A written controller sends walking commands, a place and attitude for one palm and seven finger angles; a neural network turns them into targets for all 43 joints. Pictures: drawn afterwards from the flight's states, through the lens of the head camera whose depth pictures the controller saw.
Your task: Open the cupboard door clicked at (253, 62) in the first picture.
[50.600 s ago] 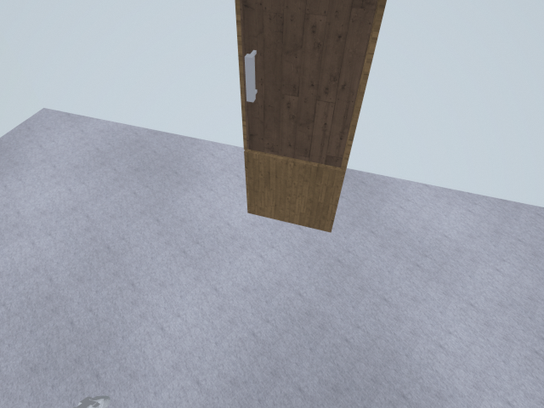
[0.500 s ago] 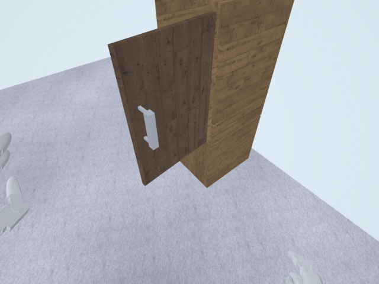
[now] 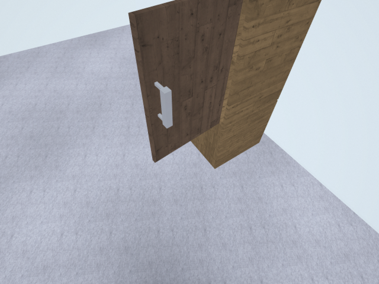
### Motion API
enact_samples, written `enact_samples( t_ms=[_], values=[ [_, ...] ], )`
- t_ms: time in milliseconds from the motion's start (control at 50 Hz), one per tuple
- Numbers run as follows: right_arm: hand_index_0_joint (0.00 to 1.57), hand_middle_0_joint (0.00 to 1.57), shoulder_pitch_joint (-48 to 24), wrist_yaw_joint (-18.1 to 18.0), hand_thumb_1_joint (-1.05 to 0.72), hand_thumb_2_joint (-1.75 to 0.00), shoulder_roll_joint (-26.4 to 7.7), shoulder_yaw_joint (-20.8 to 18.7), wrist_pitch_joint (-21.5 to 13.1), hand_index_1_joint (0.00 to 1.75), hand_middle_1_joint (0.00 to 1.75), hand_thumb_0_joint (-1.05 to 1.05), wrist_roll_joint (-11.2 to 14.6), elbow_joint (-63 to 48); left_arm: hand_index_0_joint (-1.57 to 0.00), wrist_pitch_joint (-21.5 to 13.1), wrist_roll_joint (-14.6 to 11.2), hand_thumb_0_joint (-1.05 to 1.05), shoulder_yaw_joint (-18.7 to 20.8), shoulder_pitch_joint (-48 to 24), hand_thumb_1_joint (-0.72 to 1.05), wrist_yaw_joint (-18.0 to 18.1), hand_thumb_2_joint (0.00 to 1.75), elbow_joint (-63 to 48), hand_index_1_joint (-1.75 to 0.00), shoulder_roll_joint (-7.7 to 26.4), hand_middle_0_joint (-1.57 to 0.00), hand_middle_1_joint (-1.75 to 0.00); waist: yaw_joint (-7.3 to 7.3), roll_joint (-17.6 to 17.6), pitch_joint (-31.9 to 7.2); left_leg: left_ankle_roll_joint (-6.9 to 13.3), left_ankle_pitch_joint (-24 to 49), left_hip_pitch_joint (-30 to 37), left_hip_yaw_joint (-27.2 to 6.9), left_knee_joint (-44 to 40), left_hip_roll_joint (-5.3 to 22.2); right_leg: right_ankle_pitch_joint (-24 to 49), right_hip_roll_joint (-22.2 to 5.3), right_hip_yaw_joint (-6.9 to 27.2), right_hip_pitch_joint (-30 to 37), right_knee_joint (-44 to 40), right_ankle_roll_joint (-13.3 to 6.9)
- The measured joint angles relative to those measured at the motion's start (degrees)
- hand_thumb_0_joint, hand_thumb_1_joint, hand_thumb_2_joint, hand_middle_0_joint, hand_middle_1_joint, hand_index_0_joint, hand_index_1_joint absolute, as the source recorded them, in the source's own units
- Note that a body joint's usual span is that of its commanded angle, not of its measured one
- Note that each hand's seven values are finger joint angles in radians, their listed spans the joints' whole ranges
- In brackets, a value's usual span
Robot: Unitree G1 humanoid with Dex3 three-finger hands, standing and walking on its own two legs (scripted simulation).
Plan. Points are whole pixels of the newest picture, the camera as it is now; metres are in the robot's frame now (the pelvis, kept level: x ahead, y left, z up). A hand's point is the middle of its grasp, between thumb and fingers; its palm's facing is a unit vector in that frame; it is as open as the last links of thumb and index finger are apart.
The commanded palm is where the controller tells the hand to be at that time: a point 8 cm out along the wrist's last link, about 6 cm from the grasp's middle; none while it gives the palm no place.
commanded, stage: let the arm hang, fingers relaxed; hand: left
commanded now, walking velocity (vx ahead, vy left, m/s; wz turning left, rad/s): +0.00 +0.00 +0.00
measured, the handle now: (162, 105) +0.61 +0.13 -0.02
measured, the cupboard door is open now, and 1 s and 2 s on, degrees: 95 95 95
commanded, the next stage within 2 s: look to check the result in 0.66 s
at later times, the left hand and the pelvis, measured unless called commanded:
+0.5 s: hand out of the picture +0.11 +0.23 -0.15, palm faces -0.02 -0.95 -0.32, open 7.4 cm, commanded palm none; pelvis +0.02 +0.00 +0.01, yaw -1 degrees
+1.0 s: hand out of the picture +0.12 +0.22 -0.15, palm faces -0.03 -0.95 -0.32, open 7.4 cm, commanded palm none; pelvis +0.05 -0.01 +0.01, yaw -1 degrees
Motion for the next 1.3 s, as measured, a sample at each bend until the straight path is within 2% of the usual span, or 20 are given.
enact_samples(
  t_ms=[120,260,600,1080,1300],
  values=[
    [0.2,0.2,1.1,-0.3,-0.9,-0.9,-0.4,-0.8,-0.3,0.29,0.3,0.01,0.2,3.1,-0.2,-0.6,-0.2,0.0,0.7,-0.2,0.94,0.1,0.9,5.5,-0.3,1.7,-0.21,-0.3,-0.12,2.1,-0.3,0.2,0.6,1.5,0.3,-1.8,0.0,0.8,0.1,0.3,1.5,-2.1,0.1],
    [0.2,0.2,0.1,-0.3,-0.9,-0.9,-1.1,-0.9,-1.0,0.29,0.3,0.01,0.3,4.8,-0.2,-1.2,-0.3,0.0,1.2,-3.6,0.92,0.3,0.9,7.3,-0.3,3.1,-0.2,-0.3,-0.41,3.4,-0.9,0.4,1.1,3.2,0.8,-3.8,-0.4,0.9,-0.3,0.8,2.5,-2.9,0.4],
    [0.2,0.2,-5.6,-0.1,-0.9,-0.9,-3.7,-0.6,-2.1,0.29,0.3,0.01,0.3,5.6,-0.2,-2.7,-0.3,0.0,0.3,-11.2,0.91,0.1,0.9,6.4,-0.3,2.8,-0.21,-0.3,-1.3,2.6,-1.7,-0.1,1.4,7.1,1.1,-7.9,-0.3,0.5,0.0,1.2,5.6,-5.5,0.3],
    [0.2,0.2,-6.9,-0.5,-0.9,-0.9,-4.2,-0.1,-1.7,0.3,0.3,0.01,0.6,6.0,-0.2,-2.6,-0.5,0.0,0.2,-9.1,0.91,0.5,0.9,8.2,-0.3,3.7,-0.21,-0.3,-0.64,2.8,-0.7,-0.9,0.4,10.0,0.9,-10.5,0.7,-0.3,1.2,1.0,8.7,-8.6,-0.2],
    [0.2,0.2,-6.9,-0.6,-0.9,-0.9,-4.0,-0.1,-1.7,0.3,0.3,0.01,0.6,6.0,-0.2,-2.8,-0.6,0.0,0.1,-9.4,0.91,0.5,0.9,7.9,-0.3,3.5,-0.21,-0.3,-0.78,2.5,-1.2,-0.9,-0.1,10.8,1.0,-10.8,0.8,-0.7,1.3,1.2,9.5,-8.9,-0.2]
  ],
)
